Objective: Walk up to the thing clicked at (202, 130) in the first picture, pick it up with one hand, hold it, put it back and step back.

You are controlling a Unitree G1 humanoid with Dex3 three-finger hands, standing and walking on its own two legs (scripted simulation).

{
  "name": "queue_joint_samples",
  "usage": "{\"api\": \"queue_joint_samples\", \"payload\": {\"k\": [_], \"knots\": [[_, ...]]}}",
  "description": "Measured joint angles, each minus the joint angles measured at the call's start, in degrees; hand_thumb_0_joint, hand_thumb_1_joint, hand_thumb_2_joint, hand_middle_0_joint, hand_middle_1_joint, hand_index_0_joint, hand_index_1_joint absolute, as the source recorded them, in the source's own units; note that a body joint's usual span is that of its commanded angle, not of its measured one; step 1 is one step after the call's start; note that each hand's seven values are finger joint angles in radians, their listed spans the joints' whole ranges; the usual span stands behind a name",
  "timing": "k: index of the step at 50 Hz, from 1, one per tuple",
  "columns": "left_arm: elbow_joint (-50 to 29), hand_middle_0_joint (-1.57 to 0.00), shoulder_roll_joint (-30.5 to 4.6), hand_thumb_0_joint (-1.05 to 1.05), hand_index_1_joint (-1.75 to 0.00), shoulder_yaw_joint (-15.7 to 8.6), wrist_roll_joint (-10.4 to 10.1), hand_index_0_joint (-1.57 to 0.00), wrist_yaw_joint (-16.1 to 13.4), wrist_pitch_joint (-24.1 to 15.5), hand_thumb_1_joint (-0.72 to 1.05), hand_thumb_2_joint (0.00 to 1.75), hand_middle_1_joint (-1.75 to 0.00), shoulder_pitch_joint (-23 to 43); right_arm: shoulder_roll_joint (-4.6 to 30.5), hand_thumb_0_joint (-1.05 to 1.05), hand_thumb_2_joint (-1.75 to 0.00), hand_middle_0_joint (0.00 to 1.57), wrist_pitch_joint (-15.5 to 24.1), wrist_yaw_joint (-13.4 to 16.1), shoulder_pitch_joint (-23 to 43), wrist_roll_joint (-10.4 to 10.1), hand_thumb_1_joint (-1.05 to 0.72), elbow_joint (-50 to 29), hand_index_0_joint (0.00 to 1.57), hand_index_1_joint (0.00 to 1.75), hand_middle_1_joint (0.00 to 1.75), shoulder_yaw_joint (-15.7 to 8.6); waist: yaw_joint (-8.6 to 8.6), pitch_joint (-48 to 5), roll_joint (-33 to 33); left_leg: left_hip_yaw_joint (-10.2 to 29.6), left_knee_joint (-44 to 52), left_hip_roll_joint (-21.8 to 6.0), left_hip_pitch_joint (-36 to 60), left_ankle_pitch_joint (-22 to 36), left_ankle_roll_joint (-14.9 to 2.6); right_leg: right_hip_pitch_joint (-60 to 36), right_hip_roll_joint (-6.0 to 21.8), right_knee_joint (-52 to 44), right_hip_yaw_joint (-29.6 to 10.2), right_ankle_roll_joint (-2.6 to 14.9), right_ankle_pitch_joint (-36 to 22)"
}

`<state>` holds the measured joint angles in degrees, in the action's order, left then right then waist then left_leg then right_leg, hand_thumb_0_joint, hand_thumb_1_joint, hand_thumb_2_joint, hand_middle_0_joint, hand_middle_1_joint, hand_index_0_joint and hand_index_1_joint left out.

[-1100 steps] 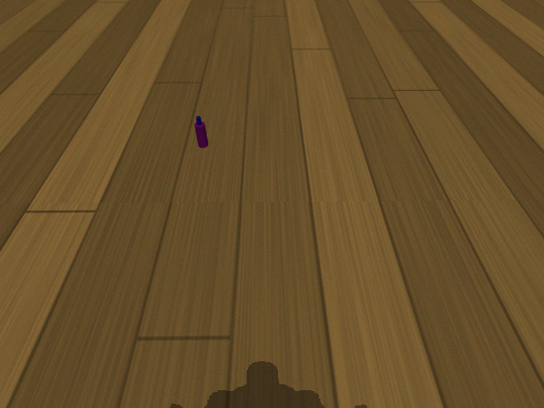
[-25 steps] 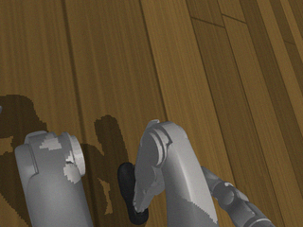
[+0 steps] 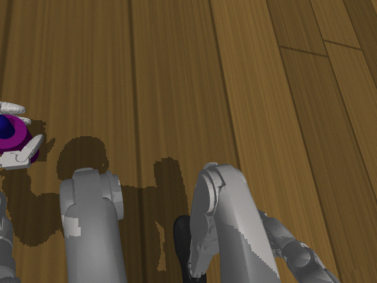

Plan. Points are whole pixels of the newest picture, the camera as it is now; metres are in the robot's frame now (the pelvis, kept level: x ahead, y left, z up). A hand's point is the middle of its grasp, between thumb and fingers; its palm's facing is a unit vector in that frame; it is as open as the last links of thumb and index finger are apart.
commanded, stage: settle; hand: left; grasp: from the side
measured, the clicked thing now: (12, 139) +0.38 +0.32 -0.11
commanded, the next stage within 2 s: lift in 1.14 s
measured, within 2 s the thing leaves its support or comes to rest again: neither
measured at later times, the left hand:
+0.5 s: hand (4, 121) +0.37 +0.30 -0.01, palm faces +0.31 -0.95 -0.05, open 8.1 cm
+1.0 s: hand out of the picture +0.37 +0.30 +0.03, palm faces +0.32 -0.95 -0.04, open 8.1 cm
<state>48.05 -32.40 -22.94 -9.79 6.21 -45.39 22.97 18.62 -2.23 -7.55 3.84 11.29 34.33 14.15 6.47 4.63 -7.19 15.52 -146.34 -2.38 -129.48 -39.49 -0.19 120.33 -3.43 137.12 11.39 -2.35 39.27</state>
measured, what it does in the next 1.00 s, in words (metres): rises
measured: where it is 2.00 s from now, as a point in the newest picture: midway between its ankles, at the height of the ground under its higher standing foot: (147, 277)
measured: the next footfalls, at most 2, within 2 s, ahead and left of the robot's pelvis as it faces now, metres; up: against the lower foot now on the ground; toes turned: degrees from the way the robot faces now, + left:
none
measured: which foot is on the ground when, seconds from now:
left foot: down 0.00-1.00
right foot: down 0.00-1.00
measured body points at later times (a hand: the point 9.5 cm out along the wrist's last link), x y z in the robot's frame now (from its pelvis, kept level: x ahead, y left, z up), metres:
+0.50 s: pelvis +0.01 -0.01 +0.04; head +0.21 +0.08 +0.43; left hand +0.35 +0.35 -0.01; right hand +0.22 -0.25 -0.08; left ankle +0.08 +0.13 -0.27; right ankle +0.12 -0.12 -0.27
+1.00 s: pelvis +0.01 -0.01 +0.07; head +0.20 +0.07 +0.47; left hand +0.35 +0.35 +0.03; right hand +0.21 -0.25 -0.05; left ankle +0.08 +0.13 -0.27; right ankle +0.12 -0.12 -0.27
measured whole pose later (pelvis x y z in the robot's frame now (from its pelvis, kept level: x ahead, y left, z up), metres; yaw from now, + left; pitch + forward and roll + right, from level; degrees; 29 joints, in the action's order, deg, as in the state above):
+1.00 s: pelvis +0.01 -0.01 +0.07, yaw +7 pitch +31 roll -6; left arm 41.5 -22.2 -24.3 -10.4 13.4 -32.6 24.8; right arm 16.0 -0.3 -3.0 -2.8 3.0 38.0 1.7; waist 3.6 -6.6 -1.2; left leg 6.6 -130.8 -2.7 -123.7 -39.2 0.5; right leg 118.8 -1.2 128.2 4.6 -0.3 41.2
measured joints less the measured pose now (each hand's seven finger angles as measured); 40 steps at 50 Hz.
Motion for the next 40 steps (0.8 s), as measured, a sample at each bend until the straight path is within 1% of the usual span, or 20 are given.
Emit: {"api": "queue_joint_samples", "payload": {"k": [4, 8, 13, 18, 22, 29, 35, 40], "knots": [[-3.1, -0.80, 2.0, 0.01, -1.02, 0.6, -0.2, -0.81, 1.0, 2.7, -0.08, 1.00, -1.02, -0.9, -0.7, 0.01, -0.89, 0.20, -0.4, 0.5, -1.4, -1.9, -0.90, 0.7, 0.21, 0.30, 0.30, -2.1, -0.83, -2.2, 1.0, -1.5, 1.7, 0.0, 0.0, 0.2, 0.10, 0.5, 0.5, -0.6, -1.1, 0.39, 0.4], [-4.7, -0.80, 3.6, 0.01, -1.01, 0.5, -0.7, -0.81, 1.5, 5.0, -0.08, 1.00, -1.02, -1.0, -1.2, 0.01, -0.89, 0.20, -0.6, 1.0, -2.4, -3.5, -0.89, 1.3, 0.21, 0.30, 0.30, -3.9, -1.49, -3.9, 2.1, -2.8, 3.5, 0.0, 0.1, 0.3, 0.25, 1.0, 1.0, -1.3, -2.0, 0.74, 0.7], [-6.2, -0.80, 4.5, 0.01, -1.01, 0.5, -1.0, -0.81, 3.1, 6.8, -0.08, 1.00, -1.01, -0.9, -1.6, 0.01, -0.89, 0.20, -0.7, 1.7, -3.0, -4.8, -0.88, 2.1, 0.21, 0.30, 0.30, -6.2, -1.97, -5.4, 3.6, -4.3, 5.5, 0.0, 0.2, 0.3, 0.41, 1.7, 1.4, -2.1, -3.1, 1.08, 1.1], [-6.6, -0.81, 5.7, 0.01, -1.01, 0.0, -2.0, -0.82, 5.1, 8.4, -0.08, 1.00, -1.01, -0.3, -1.5, 0.01, -0.89, 0.20, -0.6, 2.4, -3.7, -6.1, -0.88, 2.7, 0.21, 0.30, 0.30, -7.9, -2.35, -6.7, 4.7, -5.5, 7.1, -0.2, 0.7, -0.1, 0.69, 2.0, 1.6, -2.8, -4.1, 1.51, 1.8], [-7.0, -0.81, 6.8, 0.01, -1.01, -0.7, -2.5, -0.82, 6.0, 9.6, -0.09, 1.00, -1.01, 0.3, -1.5, 0.01, -0.89, 0.20, -0.3, 2.8, -4.2, -6.8, -0.88, 3.0, 0.21, 0.30, 0.30, -8.9, -2.51, -7.5, 5.1, -6.1, 8.4, -0.3, 1.3, -0.5, 0.94, 1.8, 1.7, -3.4, -4.5, 1.83, 2.2], [-8.4, -0.81, 8.3, 0.01, -1.01, -1.1, -2.1, -0.82, 7.5, 11.2, -0.09, 1.00, -1.01, 0.7, -1.6, 0.01, -0.89, 0.20, 0.2, 3.5, -4.6, -7.5, -0.88, 3.3, 0.21, 0.30, 0.30, -10.6, -2.65, -8.4, 5.4, -6.9, 10.4, -0.4, 2.5, -0.7, 1.25, 1.3, 1.8, -4.7, -5.2, 2.25, 2.6], [-8.6, -0.81, 9.2, 0.01, -1.00, -1.7, -2.1, -0.82, 7.5, 12.2, -0.09, 1.01, -1.01, 1.3, -1.7, 0.01, -0.89, 0.20, 0.6, 3.9, -5.1, -7.8, -0.88, 3.4, 0.21, 0.30, 0.30, -11.5, -2.85, -9.4, 5.5, -7.5, 11.9, -0.5, 3.6, -0.6, 1.27, 0.6, 1.9, -5.9, -5.6, 2.36, 2.5], [-7.7, -0.81, 9.4, 0.01, -1.01, -1.6, -1.4, -0.82, 7.4, 12.5, -0.09, 1.01, -1.01, 1.7, -2.0, 0.01, -0.89, 0.20, 1.1, 4.2, -5.4, -8.0, -0.88, 3.5, 0.20, 0.30, 0.30, -12.0, -2.89, -10.0, 5.7, -8.0, 13.2, -0.5, 4.3, -0.2, 1.12, -0.1, 2.0, -6.9, -6.0, 2.31, 2.1]]}}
